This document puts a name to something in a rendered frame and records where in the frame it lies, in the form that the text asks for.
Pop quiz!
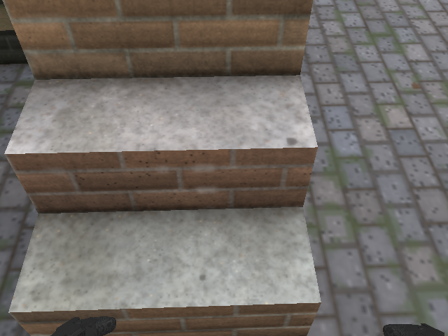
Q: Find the left robot hand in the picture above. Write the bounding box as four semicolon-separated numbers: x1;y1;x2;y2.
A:
51;316;116;336

